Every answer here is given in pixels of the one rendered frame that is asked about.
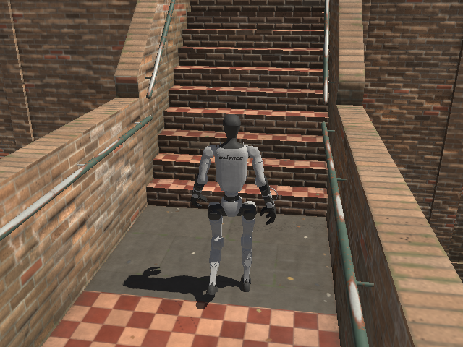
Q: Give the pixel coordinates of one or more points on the stairs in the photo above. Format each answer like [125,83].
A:
[261,60]

